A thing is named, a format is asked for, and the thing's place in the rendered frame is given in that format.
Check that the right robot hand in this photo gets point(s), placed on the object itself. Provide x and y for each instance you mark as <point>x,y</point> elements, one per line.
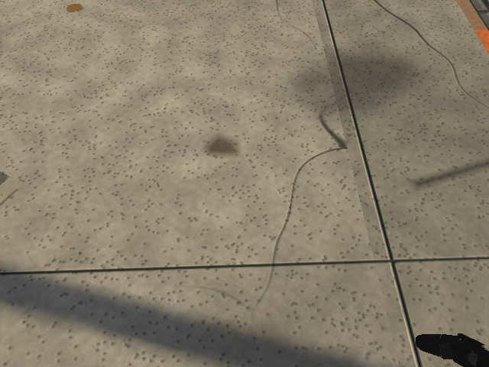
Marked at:
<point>464,350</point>

